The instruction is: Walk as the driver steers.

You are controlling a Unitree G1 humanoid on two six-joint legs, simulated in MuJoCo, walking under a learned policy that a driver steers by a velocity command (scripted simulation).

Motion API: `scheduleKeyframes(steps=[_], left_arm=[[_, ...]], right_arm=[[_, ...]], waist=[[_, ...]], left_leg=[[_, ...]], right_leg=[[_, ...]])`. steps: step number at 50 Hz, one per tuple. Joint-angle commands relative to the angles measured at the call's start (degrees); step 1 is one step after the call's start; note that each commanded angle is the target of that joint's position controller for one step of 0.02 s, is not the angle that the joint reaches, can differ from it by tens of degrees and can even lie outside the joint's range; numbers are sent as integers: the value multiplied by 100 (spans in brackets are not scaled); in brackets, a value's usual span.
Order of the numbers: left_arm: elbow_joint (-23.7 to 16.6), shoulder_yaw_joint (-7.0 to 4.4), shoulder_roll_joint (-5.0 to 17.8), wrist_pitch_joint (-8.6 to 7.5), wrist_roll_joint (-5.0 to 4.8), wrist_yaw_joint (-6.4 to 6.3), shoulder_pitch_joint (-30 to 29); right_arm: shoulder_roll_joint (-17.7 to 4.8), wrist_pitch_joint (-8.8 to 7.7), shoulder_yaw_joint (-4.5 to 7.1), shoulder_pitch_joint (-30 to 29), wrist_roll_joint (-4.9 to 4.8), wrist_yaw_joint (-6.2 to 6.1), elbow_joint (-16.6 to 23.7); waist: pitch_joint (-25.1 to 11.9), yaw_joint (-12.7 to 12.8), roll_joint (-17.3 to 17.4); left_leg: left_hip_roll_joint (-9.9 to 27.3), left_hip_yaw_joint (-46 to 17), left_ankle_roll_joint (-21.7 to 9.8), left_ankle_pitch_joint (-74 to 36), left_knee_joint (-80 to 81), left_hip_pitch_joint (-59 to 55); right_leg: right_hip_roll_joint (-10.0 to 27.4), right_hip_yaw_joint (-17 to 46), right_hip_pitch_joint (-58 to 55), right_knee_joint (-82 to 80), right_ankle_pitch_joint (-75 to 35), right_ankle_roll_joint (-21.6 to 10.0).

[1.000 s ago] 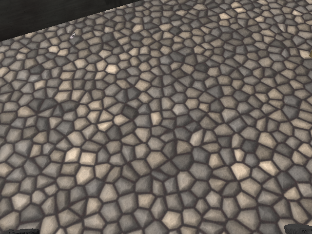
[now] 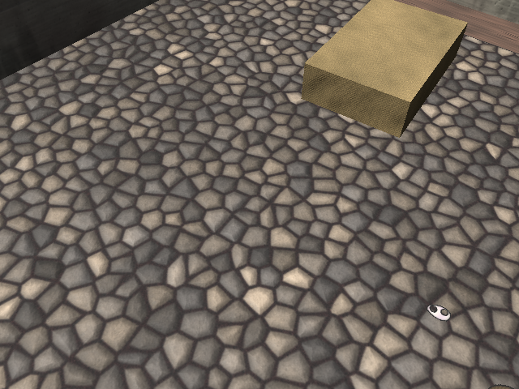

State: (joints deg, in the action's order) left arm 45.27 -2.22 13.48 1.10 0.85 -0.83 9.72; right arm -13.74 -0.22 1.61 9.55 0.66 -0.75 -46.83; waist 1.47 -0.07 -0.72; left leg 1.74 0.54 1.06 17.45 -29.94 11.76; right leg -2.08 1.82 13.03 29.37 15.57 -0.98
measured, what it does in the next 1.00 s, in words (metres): steps on the spot: right foot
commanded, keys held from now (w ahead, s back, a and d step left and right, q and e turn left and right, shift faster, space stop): shift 0.70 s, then w+shift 0.28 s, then w+q+shift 0.02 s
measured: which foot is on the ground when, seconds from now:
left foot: down 0.00-0.98, up 1.00-1.00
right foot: down 0.00-0.76, up 0.78-0.98, down 1.00-1.00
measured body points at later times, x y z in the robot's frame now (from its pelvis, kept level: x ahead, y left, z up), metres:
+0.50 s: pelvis +0.00 +0.01 +0.00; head +0.01 +0.02 +0.45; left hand +0.08 +0.27 -0.14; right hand +0.08 -0.25 -0.13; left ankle -0.02 +0.13 -0.74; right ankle +0.00 -0.11 -0.74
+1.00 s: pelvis +0.06 -0.03 +0.00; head +0.07 -0.04 +0.45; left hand +0.15 +0.25 -0.13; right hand +0.07 -0.30 -0.15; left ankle -0.02 +0.12 -0.73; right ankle +0.06 -0.14 -0.74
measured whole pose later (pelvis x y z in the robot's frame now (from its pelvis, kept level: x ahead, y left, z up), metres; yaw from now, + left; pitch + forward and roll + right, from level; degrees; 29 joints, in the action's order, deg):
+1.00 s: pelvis +0.06 -0.03 +0.00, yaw +1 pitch +1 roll +0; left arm 57.6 -3.4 14.5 -4.7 1.5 1.2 10.2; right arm -15.7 -2.7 3.5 19.5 1.3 -0.1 -57.9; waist -1.0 0.0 2.1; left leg 3.3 -0.8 -3.6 23.0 -31.3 9.2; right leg 1.8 -5.0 15.3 29.3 17.9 -1.8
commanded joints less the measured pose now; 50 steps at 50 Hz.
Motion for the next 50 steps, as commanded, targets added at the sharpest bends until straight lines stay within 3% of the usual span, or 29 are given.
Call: scheduleKeyframes(steps=[1, 15, 35, 36, 37, 38, 39, 40, 41, 42, 44, 46, 47, 48, 49, 50], left_arm=[[-234, -171, 563, -82, -21, -36, -205], [660, -212, 633, -69, -64, -138, -51], [1553, -139, 571, -47, -80, -170, -52], [1657, -141, 538, -38, -118, -173, 134], [1654, -172, 596, -47, -181, -163, 178], [1509, -188, 663, -114, -190, -138, -65], [1256, -127, 447, -253, -220, -88, -449], [1089, -74, 279, -389, -263, -19, -701], [1014, -119, 443, -481, -263, 32, -844], [980, -144, 481, -553, -282, 68, -805], [987, -110, 388, -674, -309, 119, -549], [1124, -120, 334, -758, -264, 127, -271], [1182, -141, 357, -575, 175, 280, 233], [1357, -177, 285, -485, 169, 283, 793], [1542, -239, 406, -477, 139, 224, 1467], [1690, -350, 859, -570, 239, 147, 2393]], right_arm=[[-680, -75, 136, -92, -10, -58, 236], [-637, -70, 89, -15, -34, -78, -341], [-601, -69, 11, 295, -40, -127, -997], [-648, -48, 39, 496, -75, -142, -1097], [-811, -28, 102, 577, -148, -156, -1100], [-954, -51, 149, 747, -194, -163, -1081], [-1186, -137, 222, 944, -243, -154, -1092], [-1347, -233, 299, 871, -276, -163, -1069], [-1240, -326, 296, 879, -198, -157, -1017], [-1069, -415, 258, 737, -143, -130, -902], [-992, -476, 247, 434, -267, -70, -693], [-1157, -456, 298, 366, -321, -45, -638], [-1187, -339, 362, 474, 181, 55, -806], [-1167, -278, 397, 334, 203, 83, -760], [-1012, -288, 366, 239, 171, 99, -700], [-483, -331, 226, -172, 171, 133, -470]], waist=[[-243, -46, 214], [-163, -21, 80], [-20, -11, 88], [-270, -19, 168], [-69, -47, 316], [337, -171, 471], [643, -283, 927], [886, -256, 1293], [928, -290, 1123], [820, -188, 926], [540, -4, 784], [290, 136, 861], [103, 327, 723], [180, 587, 497], [11, 857, 29], [-202, 1367, -1280]], left_leg=[[287, -297, -158, -911, 523, 42], [156, -195, -182, -1144, 633, -58], [60, -145, -213, -1038, 784, -60], [-34, -90, -306, 283, 809, -168], [70, -350, -502, 2021, 927, -16], [450, -965, -766, 3249, 1261, 99], [1167, -2000, -1144, 3836, 1843, 17], [1867, -2863, -1485, 3638, 2408, 109], [2118, -3140, -1600, 3105, 2585, 44], [2122, -3068, -1543, 2648, 2532, -197], [1755, -2198, -1179, 1884, 2414, -271], [1103, -1206, -978, 1333, 2195, 305], [750, -822, -1127, 1760, 1898, 532], [610, -590, -1143, 1955, 1404, 1151], [381, -353, -1088, 1576, 417, 1921], [-186, 175, -887, 1099, -2024, 3006]], right_leg=[[349, 398, -167, -400, -948, -128], [360, 341, -437, -470, -1351, -40], [316, 209, -400, -608, -1194, 22], [110, -27, -409, -438, 97, -28], [-25, -146, 19, -187, 1692, -107], [22, -101, 765, 119, 2419, -171], [56, -303, 1312, 726, 1878, -138], [277, -353, 1603, 1428, 890, -129], [530, -94, 1983, 2079, 974, -164], [702, 33, 2338, 2536, 1080, -215], [871, -27, 2058, 1744, 939, -271], [488, -569, 613, 634, 578, -151], [22, -1137, -179, 75, 505, -105], [-156, -1477, -1071, -284, -95, -38], [-149, -1281, -2165, -318, 138, -57], [1203, 662, -2972, -1191, 1684, -244]])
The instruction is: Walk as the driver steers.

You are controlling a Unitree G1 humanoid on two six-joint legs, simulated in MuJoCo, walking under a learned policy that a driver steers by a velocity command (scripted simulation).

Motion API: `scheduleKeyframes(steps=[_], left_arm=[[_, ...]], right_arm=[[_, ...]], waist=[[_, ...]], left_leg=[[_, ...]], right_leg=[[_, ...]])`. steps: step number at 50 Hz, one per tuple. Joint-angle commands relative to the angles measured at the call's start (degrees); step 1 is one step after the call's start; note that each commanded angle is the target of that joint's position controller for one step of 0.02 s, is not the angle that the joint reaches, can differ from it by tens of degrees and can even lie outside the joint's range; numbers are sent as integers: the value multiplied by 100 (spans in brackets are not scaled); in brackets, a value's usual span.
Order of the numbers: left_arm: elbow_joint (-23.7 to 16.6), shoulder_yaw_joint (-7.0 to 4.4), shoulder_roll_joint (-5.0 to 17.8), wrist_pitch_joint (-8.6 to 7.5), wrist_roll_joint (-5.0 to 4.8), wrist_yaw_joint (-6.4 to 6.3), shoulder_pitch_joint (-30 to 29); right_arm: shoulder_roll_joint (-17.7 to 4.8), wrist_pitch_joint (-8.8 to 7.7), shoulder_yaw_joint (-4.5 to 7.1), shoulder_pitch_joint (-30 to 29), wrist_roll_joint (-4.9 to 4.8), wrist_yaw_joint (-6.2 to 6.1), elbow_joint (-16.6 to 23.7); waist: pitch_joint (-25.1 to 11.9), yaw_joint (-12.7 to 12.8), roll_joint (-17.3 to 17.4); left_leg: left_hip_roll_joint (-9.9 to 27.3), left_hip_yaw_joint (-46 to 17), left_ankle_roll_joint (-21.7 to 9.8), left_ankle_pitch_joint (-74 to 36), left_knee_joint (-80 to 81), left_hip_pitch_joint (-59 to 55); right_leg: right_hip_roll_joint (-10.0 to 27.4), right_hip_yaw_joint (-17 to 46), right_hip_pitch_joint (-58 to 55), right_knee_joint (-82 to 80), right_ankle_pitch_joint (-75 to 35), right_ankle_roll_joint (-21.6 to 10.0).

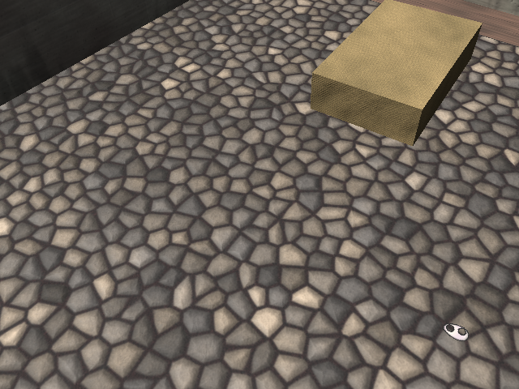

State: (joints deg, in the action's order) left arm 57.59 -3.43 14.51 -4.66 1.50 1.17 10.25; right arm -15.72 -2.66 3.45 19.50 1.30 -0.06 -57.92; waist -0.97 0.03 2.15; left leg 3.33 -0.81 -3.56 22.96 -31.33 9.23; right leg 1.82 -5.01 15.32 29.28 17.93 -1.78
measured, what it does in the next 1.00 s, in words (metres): walks ahead, turning left: left foot, then right foot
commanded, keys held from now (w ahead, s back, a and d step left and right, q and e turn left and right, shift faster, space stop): w+q+shift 0.36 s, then shift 0.64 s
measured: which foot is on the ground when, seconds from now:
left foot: up 0.00-0.42, down 0.44-0.94, up 0.96-1.00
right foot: down 0.00-0.44, up 0.46-0.88, down 0.90-1.00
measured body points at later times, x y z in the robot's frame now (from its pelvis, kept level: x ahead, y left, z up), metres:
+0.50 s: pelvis +0.31 +0.04 -0.04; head +0.35 +0.05 +0.41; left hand +0.20 +0.27 -0.17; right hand +0.55 -0.15 -0.15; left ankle +0.40 +0.09 -0.73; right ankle +0.08 -0.14 -0.61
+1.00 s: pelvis +0.54 +0.09 -0.01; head +0.56 +0.11 +0.44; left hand +0.57 +0.38 -0.13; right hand +0.73 -0.12 -0.14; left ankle +0.40 +0.12 -0.68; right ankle +0.68 +0.05 -0.73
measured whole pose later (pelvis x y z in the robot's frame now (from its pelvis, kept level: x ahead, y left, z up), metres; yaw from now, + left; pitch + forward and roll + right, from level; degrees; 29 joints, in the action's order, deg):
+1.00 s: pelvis +0.54 +0.09 -0.01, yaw +25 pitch +0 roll +0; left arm 49.5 -1.6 12.8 -5.2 1.5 0.1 5.6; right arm -15.4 -0.9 2.7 10.4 -0.6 -1.2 -54.0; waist 3.1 -0.5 0.1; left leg -6.7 -3.2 -0.4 31.2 -54.0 15.1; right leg -1.3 -2.8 24.3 28.2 4.6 -3.2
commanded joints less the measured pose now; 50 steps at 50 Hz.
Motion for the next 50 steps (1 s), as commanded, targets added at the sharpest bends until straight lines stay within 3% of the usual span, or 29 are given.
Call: scheduleKeyframes(steps=[1, 2, 3, 4, 6, 10, 14, 16, 17, 19, 20, 21, 22, 23, 24, 25, 26, 27, 29, 31, 36, 41, 43, 45, 46, 47, 48, 49, 50], left_arm=[[362, -215, 1160, -43, 254, -87, 2402], [236, -202, 1120, -15, 219, -127, 1738], [13, -136, 837, -68, 127, -120, 1179], [-74, -92, 697, -133, 70, -104, 883], [-79, -3, 458, -241, 56, -152, 858], [94, 42, 321, -344, 66, -135, 1433], [110, 95, 252, -370, 60, -213, 1658], [116, 96, 375, -346, 35, -261, 1673], [84, 89, 490, -328, 28, -291, 1638], [36, 24, 788, -190, 32, -388, 1729], [-20, -36, 993, -86, 38, -412, 1642], [-107, -75, 1097, -33, 43, -393, 1469], [-129, -84, 1039, -37, -4, -320, 1386], [-382, 14, 325, -77, 12, -237, 1418], [-829, 182, 115, -352, -348, -201, 1834], [-823, 22, 712, -475, -511, -228, 1109], [-900, 10, 653, -459, -568, -264, 986], [-820, -18, 641, -390, -445, -340, 847], [-729, -119, 677, -190, -326, -333, 1012], [-827, -120, 467, -71, -234, -314, 919], [-1117, -64, 256, -14, -128, -308, 65], [-1318, 2, 380, -105, -147, -102, -796], [-1262, -24, 545, -151, -101, -44, -692], [-1029, -95, 747, -237, -30, -39, -16], [-902, -137, 924, -281, 43, -73, 429], [-851, -162, 1174, -230, 126, -104, 614], [-791, -7, 536, -101, 112, -140, 764], [-877, 54, 460, -33, -6, -150, 487], [-982, 49, 502, 37, -88, -181, -62]], right_arm=[[267, -142, -85, -1543, 34, 67, 1091], [76, -143, -68, -1575, -7, 118, 1233], [-182, -142, -12, -1561, -36, 187, 1184], [-221, -141, 7, -1192, -14, 250, 1034], [-280, -11, 52, -918, 92, 367, 904], [-80, 188, 5, -1616, -3, 429, 1174], [-8, 196, -91, -2495, 11, 505, 1596], [58, 175, -153, -2682, 17, 528, 1755], [37, 172, -162, -2644, 4, 511, 1787], [-167, 151, -111, -1996, 23, 436, 1640], [-300, 108, -51, -1131, 54, 399, 1419], [-507, 51, 69, 16, 67, 344, 1037], [-683, 7, 192, 751, 115, 243, 752], [-1181, 29, 329, 368, 91, 134, 726], [-1513, -61, 386, -68, -219, 163, 1240], [-1043, -93, 316, -43, -195, 163, 1160], [-869, -206, 263, -389, -214, 227, 1083], [-681, -301, 203, -888, -256, 260, 1168], [-411, -319, 92, -1217, -182, 226, 1194], [-416, -321, 78, -1028, -217, 147, 1061], [-557, -109, 84, -833, -189, -131, 952], [-537, 103, 50, -479, -128, -285, 722], [-520, 121, 52, -620, -87, -280, 687], [-533, 124, 46, -804, -115, -267, 686], [-575, 90, 45, -819, -78, -243, 726], [-454, 41, 24, -189, -15, -189, 646], [-317, 73, -20, 40, -138, -110, 444], [-735, 123, 64, -301, -271, -39, 514], [-689, 238, 89, -655, -326, -61, 579]], waist=[[92, 1151, -2091], [403, 695, -1322], [566, 442, -617], [480, 204, -499], [420, 45, -660], [878, 162, -484], [1247, 244, -497], [1275, 186, -491], [1130, 93, -570], [595, -290, -831], [184, -696, -957], [-349, -1121, -1002], [-639, -1403, -823], [-614, -685, 768], [-2333, -430, 1302], [-2090, -737, -154], [-1017, -363, -729], [-546, -71, -1252], [-34, 218, -852], [78, 268, -425], [-185, 40, 40], [-229, -348, 241], [-178, -214, 262], [-330, 201, 161], [-643, 370, -41], [-1325, 101, -967], [-2030, 247, -1606], [-1747, 290, -941], [-1080, 129, -522]], left_leg=[[-803, -239, -399, 615, -3362, 4456], [-217, -719, -479, -101, -4053, 4872], [51, -742, -423, -781, -4106, 4844], [185, -716, -297, -1112, -3926, 4391], [243, -454, -91, -1383, -4020, 3960], [154, -58, -64, -1982, -3765, 4278], [155, 614, -213, -2197, -2387, 4095], [-2, 1030, -430, -2102, -1610, 3568], [-221, 1263, -583, -2033, -1316, 3078], [-774, 1542, -793, -1655, -1104, 2164], [-979, 1464, -901, -1413, -985, 1272], [-1052, 1129, -1057, -1510, -596, 157], [-899, 665, -1109, -1980, 188, -1066], [495, -1130, -1151, -3707, -183, -2287], [1809, -4610, -2418, -3098, 860, -3956], [1720, -4006, -2137, -3504, 1270, -3366], [1527, -3064, -1949, -4019, 1359, -2144], [1291, -2416, -1623, -4397, 1419, -1173], [875, -1405, -1178, -5134, 1552, 146], [527, -797, -886, -5928, 1598, 547], [-103, 41, -320, -6300, 1414, 184], [237, -253, -181, -5534, 1134, -686], [459, -478, -281, -5687, 832, -834], [379, -523, -208, -6102, 40, -918], [82, -436, -20, -5678, -621, -504], [-402, -487, 386, -3013, -2066, 614], [-873, -457, 694, 1346, -3325, 1477], [-755, -802, 567, 1716, -3706, 1626], [-545, -686, 555, 1475, -3892, 1830]], right_leg=[[2045, 4038, -2858, -2268, 3434, -521], [2452, 4437, -2345, -2406, 3872, -844], [2255, 3702, -2029, -2237, 3194, -714], [1891, 2796, -1749, -2248, 2387, -527], [1509, 1689, -1462, -2453, 1456, -303], [1208, 241, -1430, -2587, -160, -132], [1080, -644, -1597, -2826, -1318, -124], [1093, -1058, -1802, -2679, -2905, -46], [1121, -1241, -1922, -2362, -4636, -5], [1252, -1310, -2384, -1089, -7727, 19], [1347, -1240, -2281, 81, -8351, -74], [1410, -1038, -2035, 1441, -7975, -198], [1129, -1053, -1245, 2982, -6166, -131], [91, -819, 805, 5140, 796, 39], [-492, 959, 2358, 6661, 1531, 219], [-155, 1463, 2377, 6591, 1030, 135], [58, 1256, 2282, 5972, 688, 149], [380, 1168, 1975, 5494, 502, 200], [633, 1074, 1313, 4890, 238, 214], [631, 860, 1194, 4070, 29, 297], [167, 382, 1279, 1856, -1617, 408], [16, 433, 1324, 405, -2477, 324], [-16, 482, 1245, 286, -1991, 146], [-129, 415, 553, -364, -2316, -135], [182, 756, -473, -484, -4404, -381], [1231, 1792, -2064, 97, -6580, -1288], [2141, 2899, -2807, -152, -6788, -2146], [2050, 3053, -2114, -578, -5264, -2033], [1816, 2723, -1437, -780, -3716, -1731]])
